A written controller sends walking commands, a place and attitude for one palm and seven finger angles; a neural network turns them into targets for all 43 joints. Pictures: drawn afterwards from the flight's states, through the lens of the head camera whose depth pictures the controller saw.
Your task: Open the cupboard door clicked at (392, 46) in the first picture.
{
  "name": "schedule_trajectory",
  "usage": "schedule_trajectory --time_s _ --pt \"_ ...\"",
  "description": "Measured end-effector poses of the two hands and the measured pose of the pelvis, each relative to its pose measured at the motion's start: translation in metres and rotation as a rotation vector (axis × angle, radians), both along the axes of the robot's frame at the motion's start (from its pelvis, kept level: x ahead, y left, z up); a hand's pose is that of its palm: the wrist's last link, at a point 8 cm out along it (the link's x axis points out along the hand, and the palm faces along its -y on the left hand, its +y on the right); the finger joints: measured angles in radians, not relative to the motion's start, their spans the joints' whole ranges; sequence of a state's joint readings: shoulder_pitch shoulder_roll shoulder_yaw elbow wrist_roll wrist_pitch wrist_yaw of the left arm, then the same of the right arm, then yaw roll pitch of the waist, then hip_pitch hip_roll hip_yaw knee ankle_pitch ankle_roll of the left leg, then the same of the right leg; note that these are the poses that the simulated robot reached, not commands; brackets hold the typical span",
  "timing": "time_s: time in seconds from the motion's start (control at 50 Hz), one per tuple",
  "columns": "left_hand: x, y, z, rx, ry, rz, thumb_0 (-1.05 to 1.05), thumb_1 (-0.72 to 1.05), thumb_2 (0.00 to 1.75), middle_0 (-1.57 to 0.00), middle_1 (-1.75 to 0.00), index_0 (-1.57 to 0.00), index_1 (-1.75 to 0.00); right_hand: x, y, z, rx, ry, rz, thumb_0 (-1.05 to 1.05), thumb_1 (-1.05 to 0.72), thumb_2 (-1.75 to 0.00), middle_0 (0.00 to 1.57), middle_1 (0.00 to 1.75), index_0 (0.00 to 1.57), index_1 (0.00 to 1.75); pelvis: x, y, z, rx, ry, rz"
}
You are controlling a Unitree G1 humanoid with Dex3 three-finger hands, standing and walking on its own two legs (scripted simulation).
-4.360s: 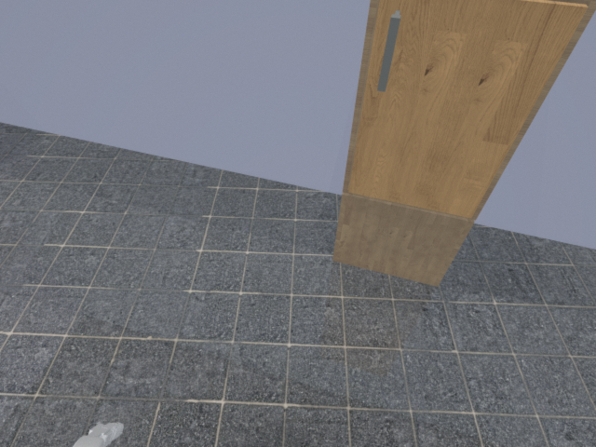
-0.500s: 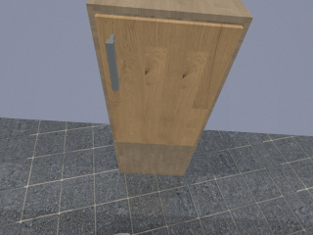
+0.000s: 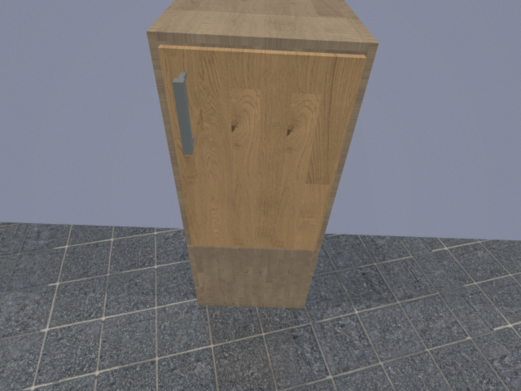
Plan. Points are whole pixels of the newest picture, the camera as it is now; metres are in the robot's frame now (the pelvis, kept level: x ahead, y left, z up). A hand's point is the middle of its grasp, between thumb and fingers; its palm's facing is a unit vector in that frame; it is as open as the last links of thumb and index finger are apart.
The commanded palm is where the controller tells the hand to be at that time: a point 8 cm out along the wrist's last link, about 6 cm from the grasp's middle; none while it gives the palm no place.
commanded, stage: come to a stop and stand still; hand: left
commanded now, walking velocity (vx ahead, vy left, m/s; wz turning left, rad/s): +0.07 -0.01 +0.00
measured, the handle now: (185, 114) +0.60 +0.18 +0.15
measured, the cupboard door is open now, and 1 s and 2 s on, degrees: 0 0 0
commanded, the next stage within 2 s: look again from close up in 0.12 s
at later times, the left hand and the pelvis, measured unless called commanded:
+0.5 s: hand out of the picture +0.00 +0.17 -0.15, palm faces -0.03 -0.99 -0.17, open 7.3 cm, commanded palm none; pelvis +0.00 +0.00 +0.03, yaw -2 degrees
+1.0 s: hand out of the picture -0.01 +0.17 -0.15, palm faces -0.03 -0.99 -0.14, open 7.4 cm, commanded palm none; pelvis +0.02 +0.01 +0.03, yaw -3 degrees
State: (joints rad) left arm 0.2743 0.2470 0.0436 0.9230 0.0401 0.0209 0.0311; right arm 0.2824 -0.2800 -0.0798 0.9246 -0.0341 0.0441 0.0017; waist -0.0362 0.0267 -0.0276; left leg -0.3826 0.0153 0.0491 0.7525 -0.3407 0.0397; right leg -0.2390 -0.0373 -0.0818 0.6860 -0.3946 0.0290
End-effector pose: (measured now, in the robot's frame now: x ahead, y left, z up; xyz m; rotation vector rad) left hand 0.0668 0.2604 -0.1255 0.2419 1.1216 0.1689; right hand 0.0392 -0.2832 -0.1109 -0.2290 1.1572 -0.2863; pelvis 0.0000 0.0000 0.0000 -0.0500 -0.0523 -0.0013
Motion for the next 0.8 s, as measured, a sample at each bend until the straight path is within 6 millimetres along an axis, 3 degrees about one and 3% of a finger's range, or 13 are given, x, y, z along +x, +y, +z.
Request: schedule_trajectory --time_s 0.14,0.28,0.4,0.56,0.8 --pt "0.007 -0.013 0.009 -0.050 0.027 -0.060 0.00 0.91 0.90 -0.20 -0.30 -0.19 -0.30 -0.046 0.030 0.002 0.053 0.077 -0.028 0.00 -0.91 -0.90 0.20 0.30 0.20 0.30 -0.006 0.006 0.014 0.031 0.016 -0.042" --pt "-0.021 -0.035 0.009 -0.080 0.094 -0.039 0.00 0.91 0.90 -0.20 -0.30 -0.20 -0.30 -0.075 0.064 -0.011 0.170 0.181 -0.056 0.00 -0.90 -0.90 0.20 0.30 0.20 0.30 -0.007 0.002 0.020 0.043 0.006 -0.043" --pt "-0.053 -0.039 0.007 -0.088 0.181 -0.009 0.00 0.92 0.90 -0.20 -0.30 -0.20 -0.30 -0.075 0.080 -0.010 0.212 0.202 -0.063 0.00 -0.90 -0.90 0.20 0.30 0.20 0.30 -0.003 -0.001 0.024 0.039 0.012 -0.043" --pt "-0.082 -0.049 0.003 -0.122 0.267 0.030 0.00 0.91 0.90 -0.20 -0.30 -0.20 -0.30 -0.067 0.080 -0.006 0.193 0.223 -0.058 0.00 -0.90 -0.90 0.20 0.30 0.20 0.30 0.003 0.003 0.027 0.036 0.025 -0.037" --pt "-0.092 -0.053 0.001 -0.154 0.318 0.043 0.00 0.91 0.90 -0.20 -0.30 -0.20 -0.30 -0.045 0.075 -0.001 0.152 0.209 -0.046 0.00 -0.91 -0.90 0.20 0.30 0.20 0.30 0.009 0.011 0.028 0.037 0.028 -0.039"
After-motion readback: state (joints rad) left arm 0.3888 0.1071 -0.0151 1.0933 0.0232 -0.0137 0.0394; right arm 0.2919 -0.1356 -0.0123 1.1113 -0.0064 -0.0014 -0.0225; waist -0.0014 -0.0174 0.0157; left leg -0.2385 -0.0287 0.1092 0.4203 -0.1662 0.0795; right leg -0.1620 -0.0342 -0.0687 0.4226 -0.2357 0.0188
